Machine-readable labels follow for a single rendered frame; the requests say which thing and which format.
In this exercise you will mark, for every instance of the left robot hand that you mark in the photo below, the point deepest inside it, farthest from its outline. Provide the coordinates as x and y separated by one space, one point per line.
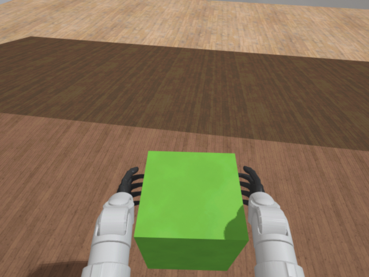
126 185

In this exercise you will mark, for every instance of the robot left forearm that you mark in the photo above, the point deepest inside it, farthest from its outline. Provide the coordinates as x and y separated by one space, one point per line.
111 242

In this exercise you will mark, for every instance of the right robot hand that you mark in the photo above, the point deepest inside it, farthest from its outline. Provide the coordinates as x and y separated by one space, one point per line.
254 184

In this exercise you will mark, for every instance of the robot right forearm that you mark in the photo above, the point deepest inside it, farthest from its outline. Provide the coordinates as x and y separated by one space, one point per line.
273 244

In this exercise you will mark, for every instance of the carton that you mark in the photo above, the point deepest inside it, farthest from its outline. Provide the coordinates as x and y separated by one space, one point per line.
191 213

